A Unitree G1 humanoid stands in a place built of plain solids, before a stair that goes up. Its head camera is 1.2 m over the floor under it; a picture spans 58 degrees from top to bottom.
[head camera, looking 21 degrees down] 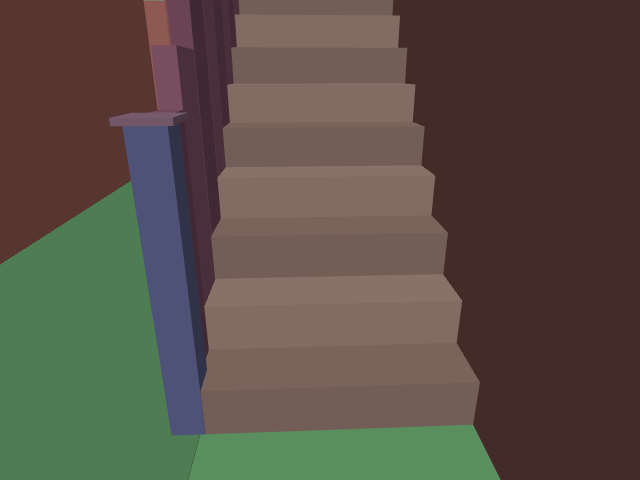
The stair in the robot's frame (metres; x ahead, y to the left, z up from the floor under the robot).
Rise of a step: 0.19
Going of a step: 0.24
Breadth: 0.99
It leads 3 degrees to the left of straight ahead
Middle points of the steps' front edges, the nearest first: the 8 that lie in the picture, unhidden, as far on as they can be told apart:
1.21 -0.07 0.19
1.45 -0.06 0.38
1.69 -0.05 0.57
1.93 -0.03 0.77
2.17 -0.02 0.96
2.41 -0.01 1.15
2.65 0.00 1.34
2.89 0.01 1.53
